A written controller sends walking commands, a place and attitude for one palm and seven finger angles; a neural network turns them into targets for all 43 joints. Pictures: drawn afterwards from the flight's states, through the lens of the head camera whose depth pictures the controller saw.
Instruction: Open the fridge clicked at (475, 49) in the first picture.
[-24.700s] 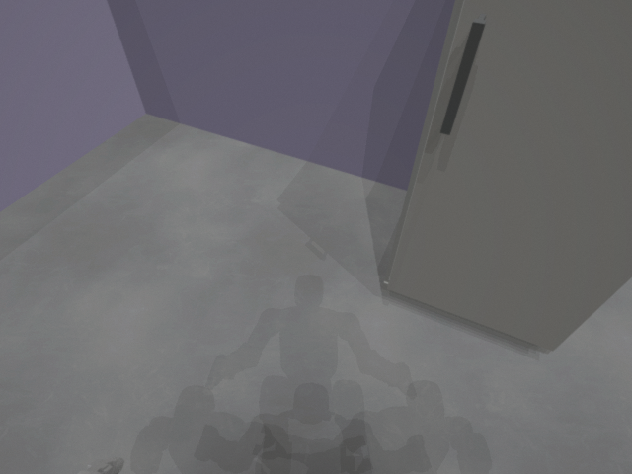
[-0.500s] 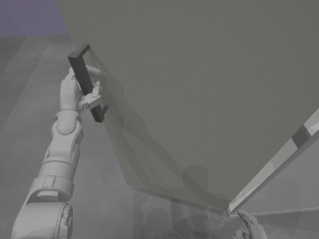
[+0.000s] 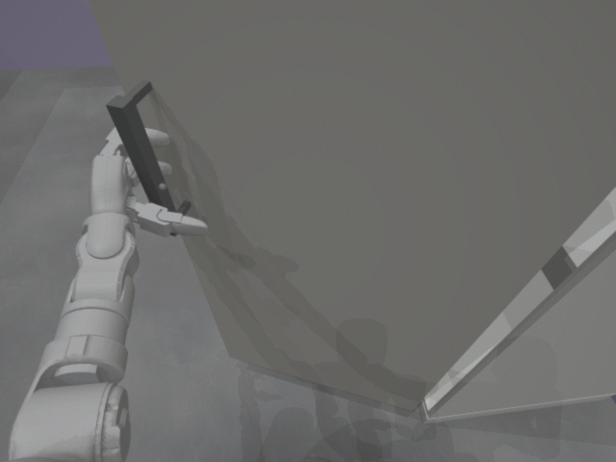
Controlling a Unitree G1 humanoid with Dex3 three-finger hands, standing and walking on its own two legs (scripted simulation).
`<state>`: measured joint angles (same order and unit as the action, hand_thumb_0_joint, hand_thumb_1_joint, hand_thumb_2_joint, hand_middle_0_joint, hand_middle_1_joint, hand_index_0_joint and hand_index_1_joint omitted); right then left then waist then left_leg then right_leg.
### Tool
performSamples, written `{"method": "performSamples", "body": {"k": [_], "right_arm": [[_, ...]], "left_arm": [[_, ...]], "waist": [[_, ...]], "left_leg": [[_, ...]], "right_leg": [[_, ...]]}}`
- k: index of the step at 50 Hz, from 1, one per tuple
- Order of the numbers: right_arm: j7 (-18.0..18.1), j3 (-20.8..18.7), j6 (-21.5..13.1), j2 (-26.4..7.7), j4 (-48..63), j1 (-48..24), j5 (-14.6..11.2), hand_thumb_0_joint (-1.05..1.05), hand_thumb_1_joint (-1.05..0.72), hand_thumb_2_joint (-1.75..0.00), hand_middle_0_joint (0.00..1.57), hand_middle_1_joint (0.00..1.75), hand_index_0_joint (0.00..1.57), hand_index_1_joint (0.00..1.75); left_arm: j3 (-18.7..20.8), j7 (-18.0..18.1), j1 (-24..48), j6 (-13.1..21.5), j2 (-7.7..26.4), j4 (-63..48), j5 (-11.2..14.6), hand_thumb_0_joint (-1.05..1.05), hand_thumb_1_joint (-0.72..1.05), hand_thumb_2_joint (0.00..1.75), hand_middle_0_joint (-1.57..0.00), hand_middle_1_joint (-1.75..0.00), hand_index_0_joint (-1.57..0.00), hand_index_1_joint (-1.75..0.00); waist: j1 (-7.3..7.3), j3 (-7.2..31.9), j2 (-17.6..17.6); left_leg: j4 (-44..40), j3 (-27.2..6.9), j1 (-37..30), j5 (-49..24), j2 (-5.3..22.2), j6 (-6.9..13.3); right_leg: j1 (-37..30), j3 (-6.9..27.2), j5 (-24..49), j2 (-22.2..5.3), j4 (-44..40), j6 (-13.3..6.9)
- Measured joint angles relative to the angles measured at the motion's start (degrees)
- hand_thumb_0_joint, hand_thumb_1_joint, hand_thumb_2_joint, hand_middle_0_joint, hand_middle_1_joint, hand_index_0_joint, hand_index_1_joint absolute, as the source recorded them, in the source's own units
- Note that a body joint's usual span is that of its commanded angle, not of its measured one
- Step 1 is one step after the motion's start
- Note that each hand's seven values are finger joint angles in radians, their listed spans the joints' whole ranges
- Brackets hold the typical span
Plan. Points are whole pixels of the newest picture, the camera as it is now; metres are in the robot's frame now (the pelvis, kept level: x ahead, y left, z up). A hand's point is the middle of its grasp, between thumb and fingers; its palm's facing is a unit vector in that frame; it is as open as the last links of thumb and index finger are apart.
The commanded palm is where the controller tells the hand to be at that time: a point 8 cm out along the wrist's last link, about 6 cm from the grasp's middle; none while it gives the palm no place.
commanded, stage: loosen the grip on the handle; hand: left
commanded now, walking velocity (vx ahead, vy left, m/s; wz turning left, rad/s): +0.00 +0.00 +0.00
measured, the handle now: (159, 166) +0.46 +0.21 +0.13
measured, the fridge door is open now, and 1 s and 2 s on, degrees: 67 66 66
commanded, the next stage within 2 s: slip the hand off the handle in 0.08 s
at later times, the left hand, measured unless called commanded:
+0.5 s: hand (110, 183) +0.42 +0.26 +0.15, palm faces +0.25 -0.95 -0.18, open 14.7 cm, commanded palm +0.39 +0.30 +0.14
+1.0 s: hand (74, 197) +0.40 +0.30 +0.14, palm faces +0.24 -0.96 -0.17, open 14.7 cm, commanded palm +0.35 +0.34 +0.14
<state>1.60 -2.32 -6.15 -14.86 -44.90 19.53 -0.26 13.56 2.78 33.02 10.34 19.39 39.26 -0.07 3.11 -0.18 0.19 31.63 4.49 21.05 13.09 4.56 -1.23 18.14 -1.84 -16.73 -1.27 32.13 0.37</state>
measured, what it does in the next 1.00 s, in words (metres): stands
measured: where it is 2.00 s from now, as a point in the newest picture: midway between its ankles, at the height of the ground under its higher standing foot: outside the picture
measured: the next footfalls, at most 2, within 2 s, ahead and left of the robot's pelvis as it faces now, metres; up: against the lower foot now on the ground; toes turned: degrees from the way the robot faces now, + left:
none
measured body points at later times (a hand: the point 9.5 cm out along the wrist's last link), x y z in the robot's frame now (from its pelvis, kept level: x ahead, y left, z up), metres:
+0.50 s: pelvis +0.01 +0.00 +0.00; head +0.03 +0.01 +0.45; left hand +0.40 +0.31 +0.16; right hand +0.12 -0.26 -0.11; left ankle +0.03 +0.14 -0.73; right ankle +0.00 -0.12 -0.73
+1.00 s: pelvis +0.01 +0.02 -0.01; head +0.04 +0.02 +0.44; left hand +0.38 +0.35 +0.15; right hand +0.06 -0.26 -0.12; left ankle +0.03 +0.14 -0.73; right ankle +0.00 -0.12 -0.73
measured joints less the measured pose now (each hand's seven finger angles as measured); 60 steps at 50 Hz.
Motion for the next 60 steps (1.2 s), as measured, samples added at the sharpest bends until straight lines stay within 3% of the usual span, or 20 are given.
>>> {"method": "performSamples", "body": {"k": [10,15,24,41,51,60], "right_arm": [[0.63,0.56,0.19,1.43,0.15,-1.26,-0.18,0.01,-0.91,-0.90,0.20,0.30,0.20,0.30],[1.53,1.16,0.39,1.36,0.63,-3.32,-0.29,0.01,-0.91,-0.90,0.20,0.30,0.20,0.30],[1.89,1.03,0.04,0.31,1.88,-4.04,-0.92,0.01,-0.91,-0.90,0.20,0.30,0.20,0.30],[2.52,1.84,0.59,0.17,1.19,-0.80,-1.13,0.01,-0.91,-0.90,0.20,0.30,0.20,0.30],[2.48,1.45,1.30,-0.14,2.78,1.51,-1.86,0.01,-0.91,-0.90,0.20,0.30,0.20,0.30],[3.60,2.12,-0.35,0.41,3.63,-2.38,-1.79,0.01,-0.91,-0.90,0.20,0.30,0.20,0.30]], "left_arm": [[1.71,-1.27,-3.44,-0.41,0.24,-4.12,1.34,-0.01,-0.54,0.21,-0.29,-1.19,-0.29,-1.19],[3.02,-2.74,-1.76,-1.34,2.01,-1.45,1.51,-0.01,-0.55,0.20,-0.27,-1.17,-0.27,-1.17],[4.15,-6.80,-0.26,0.58,4.37,0.71,2.50,-0.01,-0.55,0.20,-0.25,-1.15,-0.25,-1.15],[8.83,-11.34,3.53,3.31,10.59,8.20,2.92,-0.01,-0.55,0.20,-0.25,-1.15,-0.25,-1.15],[11.20,-13.91,-7.11,1.91,9.22,-1.99,6.22,-0.01,-0.55,0.20,-0.25,-1.15,-0.25,-1.15],[9.97,-13.00,-15.28,0.22,6.23,-12.63,7.41,-0.01,-0.55,0.20,-0.25,-1.15,-0.25,-1.15]], "waist": [[-0.79,0.91,0.79],[-1.12,1.01,0.71],[-2.03,1.43,0.38],[-0.35,1.13,0.23],[-0.43,1.88,0.49],[-2.36,1.61,0.62]], "left_leg": [[-0.18,0.33,-0.79,0.84,0.02,-0.15],[0.51,-0.19,-0.31,1.13,-0.15,-0.09],[2.22,-0.83,1.34,1.75,-0.36,0.14],[4.83,-0.94,5.16,2.21,-0.28,0.73],[5.78,0.21,4.30,3.42,-0.18,1.06],[5.86,-0.61,2.39,3.58,-0.34,0.92]], "right_leg": [[-0.75,0.32,-0.63,0.02,-0.36,0.10],[-0.64,-0.17,-1.01,-0.16,0.09,0.16],[0.35,-0.71,-1.39,-0.40,1.02,0.37],[3.63,-0.61,-1.14,-0.41,2.45,0.85],[3.25,0.61,-1.86,-0.44,3.34,1.26],[0.73,-0.20,-2.08,-0.51,2.97,1.17]]}}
